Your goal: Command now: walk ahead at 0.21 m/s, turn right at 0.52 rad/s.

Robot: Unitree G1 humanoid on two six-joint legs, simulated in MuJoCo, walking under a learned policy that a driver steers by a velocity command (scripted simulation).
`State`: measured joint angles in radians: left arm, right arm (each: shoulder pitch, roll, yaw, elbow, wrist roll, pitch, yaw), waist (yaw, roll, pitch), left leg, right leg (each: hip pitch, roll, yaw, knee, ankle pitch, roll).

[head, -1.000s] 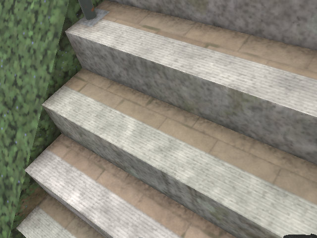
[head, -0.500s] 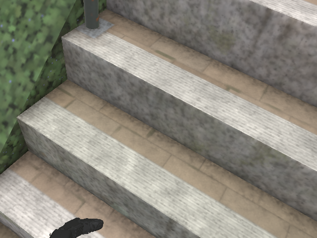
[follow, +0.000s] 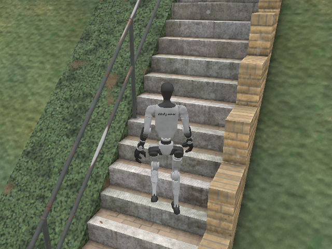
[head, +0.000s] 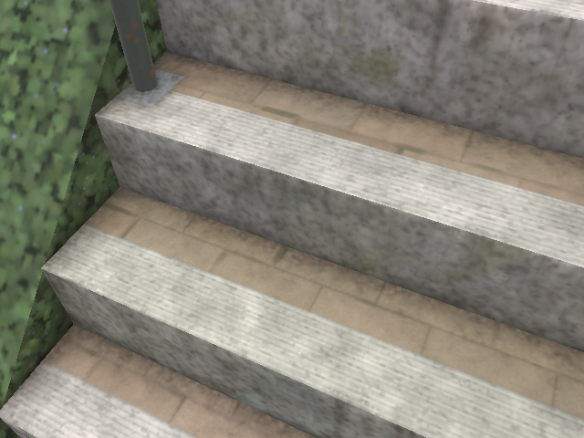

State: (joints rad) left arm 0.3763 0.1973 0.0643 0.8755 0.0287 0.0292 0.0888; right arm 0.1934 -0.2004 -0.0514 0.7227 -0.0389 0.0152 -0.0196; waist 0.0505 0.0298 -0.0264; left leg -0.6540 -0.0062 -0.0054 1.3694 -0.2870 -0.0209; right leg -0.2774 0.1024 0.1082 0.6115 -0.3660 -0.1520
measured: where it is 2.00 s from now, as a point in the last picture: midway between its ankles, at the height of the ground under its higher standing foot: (382, 377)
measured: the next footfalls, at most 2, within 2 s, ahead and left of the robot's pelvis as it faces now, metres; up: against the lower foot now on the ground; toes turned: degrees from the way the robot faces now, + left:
left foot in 0.24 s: +0.15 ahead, +0.15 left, +0.00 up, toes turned -5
right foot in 0.68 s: +0.26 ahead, -0.07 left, +0.22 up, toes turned -27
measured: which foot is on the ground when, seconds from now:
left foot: up 0.00-0.22, down 0.24-0.72, up 0.74-1.00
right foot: down 0.00-0.24, up 0.26-0.66, down 0.68-1.00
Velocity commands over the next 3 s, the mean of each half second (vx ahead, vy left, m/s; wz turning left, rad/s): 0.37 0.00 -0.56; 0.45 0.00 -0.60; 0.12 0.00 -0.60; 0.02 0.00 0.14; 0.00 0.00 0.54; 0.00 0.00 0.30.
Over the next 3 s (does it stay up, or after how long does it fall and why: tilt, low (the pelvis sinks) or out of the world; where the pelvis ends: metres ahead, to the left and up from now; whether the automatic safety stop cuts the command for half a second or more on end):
stays up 0.45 -0.07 0.42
